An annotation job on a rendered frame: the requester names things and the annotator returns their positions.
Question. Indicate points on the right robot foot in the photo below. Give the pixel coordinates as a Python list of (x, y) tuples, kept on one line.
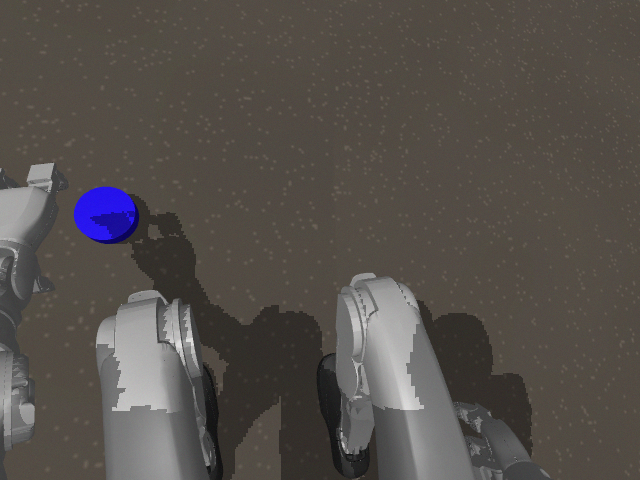
[(349, 465)]

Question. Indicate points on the tin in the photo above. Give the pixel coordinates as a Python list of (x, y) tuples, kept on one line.
[(106, 215)]

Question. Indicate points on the right robot arm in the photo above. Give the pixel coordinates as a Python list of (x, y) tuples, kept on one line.
[(525, 471)]

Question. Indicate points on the left robot foot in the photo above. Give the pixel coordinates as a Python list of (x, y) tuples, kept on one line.
[(215, 470)]

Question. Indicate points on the left robot hand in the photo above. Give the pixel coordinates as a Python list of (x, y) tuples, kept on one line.
[(27, 214)]

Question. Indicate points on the left robot arm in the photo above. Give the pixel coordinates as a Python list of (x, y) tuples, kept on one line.
[(18, 266)]

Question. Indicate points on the right robot hand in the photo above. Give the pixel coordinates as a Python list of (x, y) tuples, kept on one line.
[(498, 449)]

